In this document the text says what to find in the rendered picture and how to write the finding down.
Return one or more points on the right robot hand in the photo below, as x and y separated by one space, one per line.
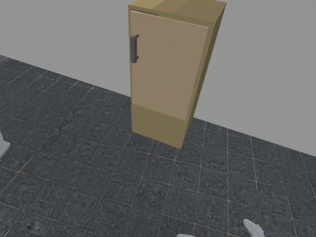
255 230

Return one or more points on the left robot hand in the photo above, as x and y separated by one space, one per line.
4 146

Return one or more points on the handle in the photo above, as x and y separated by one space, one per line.
133 49

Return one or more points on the cupboard door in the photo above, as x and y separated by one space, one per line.
169 53

